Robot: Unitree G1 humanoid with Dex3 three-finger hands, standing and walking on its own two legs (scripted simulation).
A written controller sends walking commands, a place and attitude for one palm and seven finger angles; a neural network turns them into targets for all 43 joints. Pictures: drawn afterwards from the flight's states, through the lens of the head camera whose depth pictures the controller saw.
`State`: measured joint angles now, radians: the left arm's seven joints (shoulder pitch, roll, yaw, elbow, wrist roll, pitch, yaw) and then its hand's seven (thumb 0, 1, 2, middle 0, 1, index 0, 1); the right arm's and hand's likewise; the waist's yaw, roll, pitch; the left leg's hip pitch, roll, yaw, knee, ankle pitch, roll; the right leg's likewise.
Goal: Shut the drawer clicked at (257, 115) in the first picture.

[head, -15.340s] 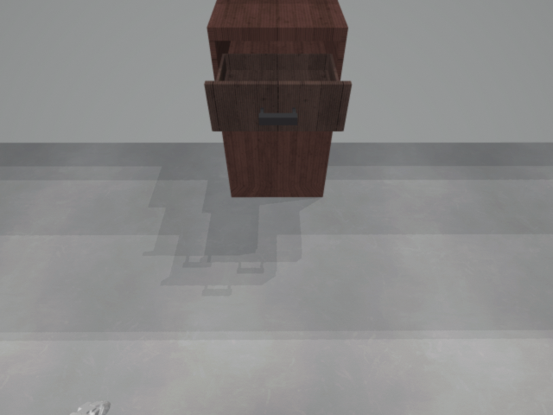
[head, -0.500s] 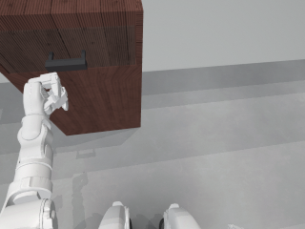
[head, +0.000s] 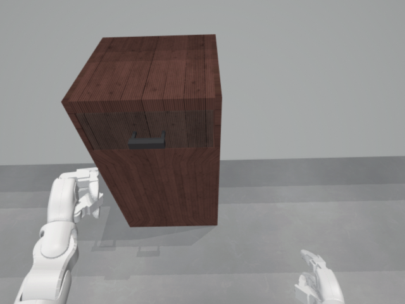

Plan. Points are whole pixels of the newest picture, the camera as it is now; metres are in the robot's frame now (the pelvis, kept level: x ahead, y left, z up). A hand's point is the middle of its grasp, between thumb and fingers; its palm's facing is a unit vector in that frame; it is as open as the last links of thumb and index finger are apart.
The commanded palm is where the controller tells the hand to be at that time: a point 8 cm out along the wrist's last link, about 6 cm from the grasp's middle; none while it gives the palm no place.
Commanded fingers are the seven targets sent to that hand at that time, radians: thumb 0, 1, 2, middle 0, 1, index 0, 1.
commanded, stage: draw the hand back to the body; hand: left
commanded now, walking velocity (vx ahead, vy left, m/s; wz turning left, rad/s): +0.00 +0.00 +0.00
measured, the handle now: (148, 138) +0.60 +0.23 -0.07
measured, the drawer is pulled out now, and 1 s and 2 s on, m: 0.00 0.00 0.00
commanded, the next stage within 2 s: step back with the hand held close in 0.60 s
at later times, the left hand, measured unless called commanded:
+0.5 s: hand (39, 233) +0.17 +0.22 +0.18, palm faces +0.40 -0.81 -0.42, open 3.2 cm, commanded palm +0.13 +0.27 +0.19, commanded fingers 0.00 0.90 0.90 -1.40 -1.60 -1.40 -1.60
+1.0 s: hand (47, 232) +0.18 +0.23 +0.16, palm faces +0.29 -0.82 -0.49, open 3.2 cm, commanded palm +0.12 +0.28 +0.19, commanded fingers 0.00 0.90 0.90 -1.40 -1.60 -1.40 -1.60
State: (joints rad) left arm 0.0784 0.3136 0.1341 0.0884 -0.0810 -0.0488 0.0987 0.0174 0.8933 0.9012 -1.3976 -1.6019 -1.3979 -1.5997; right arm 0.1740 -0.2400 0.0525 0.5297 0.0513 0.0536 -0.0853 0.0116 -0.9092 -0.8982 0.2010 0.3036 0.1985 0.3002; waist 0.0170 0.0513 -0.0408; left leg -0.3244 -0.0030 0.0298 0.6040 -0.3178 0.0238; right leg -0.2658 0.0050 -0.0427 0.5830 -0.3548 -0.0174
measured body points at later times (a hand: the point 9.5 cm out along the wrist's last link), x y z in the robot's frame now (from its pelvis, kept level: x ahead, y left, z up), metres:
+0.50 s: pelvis +0.00 -0.01 +0.01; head -0.02 -0.05 +0.46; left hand +0.14 +0.26 +0.20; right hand +0.19 -0.23 -0.07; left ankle +0.00 +0.10 -0.73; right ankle -0.03 -0.11 -0.73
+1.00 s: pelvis -0.01 +0.00 +0.01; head +0.01 -0.02 +0.46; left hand +0.16 +0.27 +0.19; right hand +0.16 -0.25 -0.08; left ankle +0.00 +0.10 -0.73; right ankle -0.03 -0.11 -0.73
